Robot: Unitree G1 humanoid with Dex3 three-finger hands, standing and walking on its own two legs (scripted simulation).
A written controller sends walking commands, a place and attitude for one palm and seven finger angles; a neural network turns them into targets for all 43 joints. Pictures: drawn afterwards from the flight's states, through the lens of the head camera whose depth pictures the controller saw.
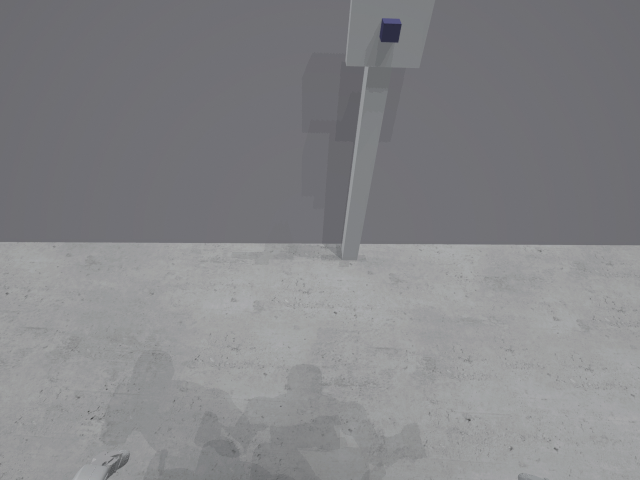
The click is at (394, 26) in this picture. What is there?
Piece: button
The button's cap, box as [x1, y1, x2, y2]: [379, 18, 401, 42]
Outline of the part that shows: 382,18 379,36 381,41 397,42 401,24 399,19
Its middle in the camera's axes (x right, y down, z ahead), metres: +0.15 -0.47 +0.86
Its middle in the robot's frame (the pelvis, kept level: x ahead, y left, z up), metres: +0.99 -0.10 +0.13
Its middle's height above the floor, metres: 0.90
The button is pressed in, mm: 0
